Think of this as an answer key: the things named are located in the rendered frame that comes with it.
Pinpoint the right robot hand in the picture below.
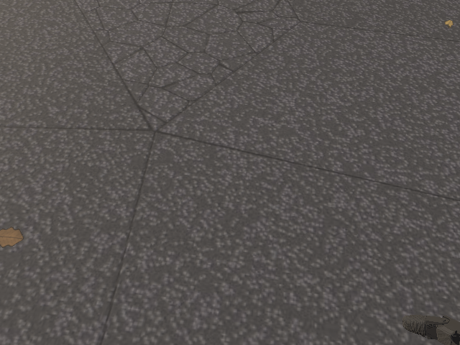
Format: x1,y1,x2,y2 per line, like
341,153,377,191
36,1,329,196
402,315,460,345

